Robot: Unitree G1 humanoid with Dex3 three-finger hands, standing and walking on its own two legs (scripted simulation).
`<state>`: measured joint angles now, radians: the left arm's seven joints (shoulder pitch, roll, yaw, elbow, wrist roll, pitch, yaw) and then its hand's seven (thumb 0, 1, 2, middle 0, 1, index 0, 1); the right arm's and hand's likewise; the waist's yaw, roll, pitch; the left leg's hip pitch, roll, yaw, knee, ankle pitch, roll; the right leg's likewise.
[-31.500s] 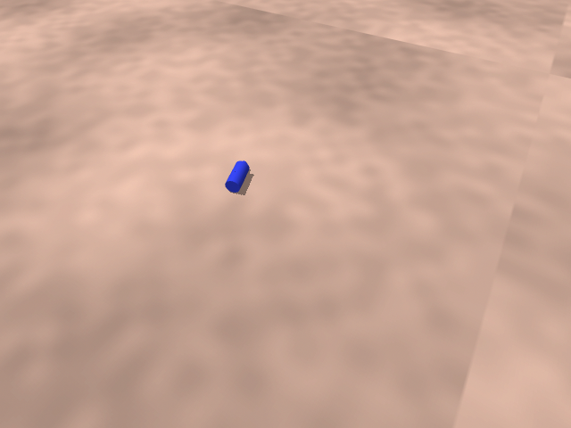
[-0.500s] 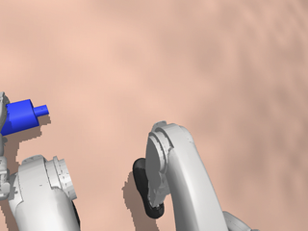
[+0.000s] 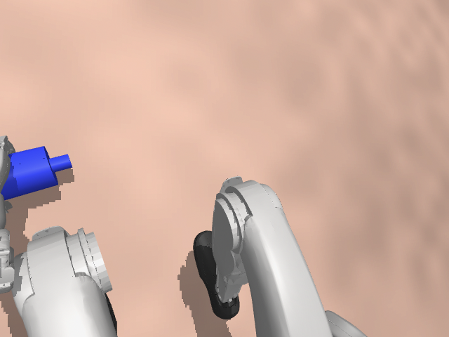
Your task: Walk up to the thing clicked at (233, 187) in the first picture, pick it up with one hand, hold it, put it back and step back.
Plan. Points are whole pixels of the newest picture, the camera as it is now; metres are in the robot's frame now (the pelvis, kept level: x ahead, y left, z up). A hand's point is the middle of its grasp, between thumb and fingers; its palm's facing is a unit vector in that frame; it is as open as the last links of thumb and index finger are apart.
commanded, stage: settle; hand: left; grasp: from above
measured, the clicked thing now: (12, 175) +0.42 +0.26 -0.27
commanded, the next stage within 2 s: lift in 0.70 s
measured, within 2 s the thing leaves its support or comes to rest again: leaves its support in 0.12 s
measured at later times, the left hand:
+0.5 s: hand out of the picture +0.40 +0.29 -0.16, palm faces -0.42 -0.12 -0.90, open 10.7 cm
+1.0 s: hand out of the picture +0.39 +0.29 -0.10, palm faces -0.43 -0.12 -0.90, open 10.6 cm
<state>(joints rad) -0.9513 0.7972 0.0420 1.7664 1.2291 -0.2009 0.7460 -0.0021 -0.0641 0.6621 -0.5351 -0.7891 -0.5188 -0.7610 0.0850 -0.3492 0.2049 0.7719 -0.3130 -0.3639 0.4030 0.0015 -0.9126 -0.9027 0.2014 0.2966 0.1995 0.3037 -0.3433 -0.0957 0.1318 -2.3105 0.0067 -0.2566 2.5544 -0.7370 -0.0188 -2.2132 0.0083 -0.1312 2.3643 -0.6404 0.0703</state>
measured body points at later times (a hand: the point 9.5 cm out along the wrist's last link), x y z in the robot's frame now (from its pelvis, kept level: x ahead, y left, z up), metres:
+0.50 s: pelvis +0.00 -0.01 +0.02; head +0.21 +0.07 +0.41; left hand +0.41 +0.30 -0.11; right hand +0.09 -0.27 -0.08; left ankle +0.06 +0.13 -0.27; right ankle +0.12 -0.13 -0.27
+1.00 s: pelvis +0.00 -0.01 +0.05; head +0.20 +0.05 +0.45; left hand +0.41 +0.29 -0.05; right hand +0.10 -0.29 -0.07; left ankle +0.06 +0.13 -0.27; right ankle +0.12 -0.13 -0.27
